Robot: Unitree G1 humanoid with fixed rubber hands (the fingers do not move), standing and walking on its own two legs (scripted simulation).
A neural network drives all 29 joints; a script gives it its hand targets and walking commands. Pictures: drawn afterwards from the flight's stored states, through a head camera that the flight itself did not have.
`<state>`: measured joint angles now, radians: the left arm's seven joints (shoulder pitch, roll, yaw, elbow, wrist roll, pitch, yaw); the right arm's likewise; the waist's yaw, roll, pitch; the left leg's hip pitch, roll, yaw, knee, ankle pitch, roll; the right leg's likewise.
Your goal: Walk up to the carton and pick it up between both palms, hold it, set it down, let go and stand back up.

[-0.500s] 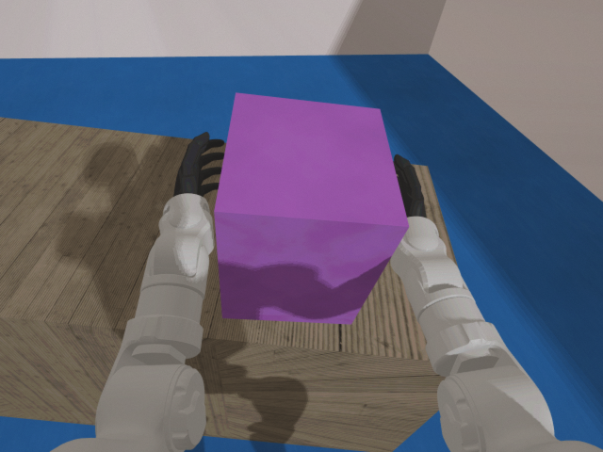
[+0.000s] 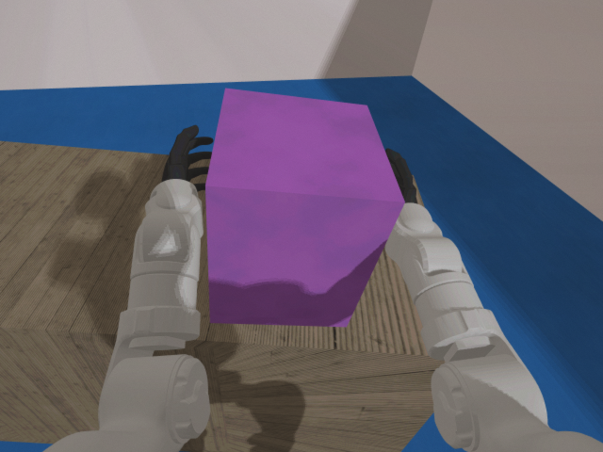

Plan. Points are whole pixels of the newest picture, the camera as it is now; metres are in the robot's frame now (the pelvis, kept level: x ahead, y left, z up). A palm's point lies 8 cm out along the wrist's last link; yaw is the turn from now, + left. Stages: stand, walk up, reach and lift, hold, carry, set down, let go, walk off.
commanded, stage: reach and lift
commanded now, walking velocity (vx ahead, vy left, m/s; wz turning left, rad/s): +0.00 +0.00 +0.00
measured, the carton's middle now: (288, 213) +0.39 +0.00 +0.14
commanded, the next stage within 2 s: hold in 0.94 s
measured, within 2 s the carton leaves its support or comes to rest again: neither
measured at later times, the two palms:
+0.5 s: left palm (183, 165) +0.40 +0.14 +0.21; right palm (404, 179) +0.39 -0.15 +0.20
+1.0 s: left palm (178, 161) +0.39 +0.14 +0.22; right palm (407, 173) +0.38 -0.15 +0.22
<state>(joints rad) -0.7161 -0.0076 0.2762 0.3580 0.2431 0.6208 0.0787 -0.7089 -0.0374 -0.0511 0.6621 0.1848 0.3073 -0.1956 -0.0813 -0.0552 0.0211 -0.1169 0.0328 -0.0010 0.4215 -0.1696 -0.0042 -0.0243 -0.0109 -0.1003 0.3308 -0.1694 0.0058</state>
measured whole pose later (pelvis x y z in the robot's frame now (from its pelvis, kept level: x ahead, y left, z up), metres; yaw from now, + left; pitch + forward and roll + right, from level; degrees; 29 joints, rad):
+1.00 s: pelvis +0.02 +0.00 +0.00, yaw +0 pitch -7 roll -2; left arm -0.72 -0.01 0.29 0.21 0.21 0.79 0.10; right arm -0.79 -0.12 0.05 0.57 0.34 0.50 -0.25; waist -0.11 -0.03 -0.02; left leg -0.10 0.04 0.00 0.45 -0.21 0.00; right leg 0.01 0.00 -0.09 0.31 -0.19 0.02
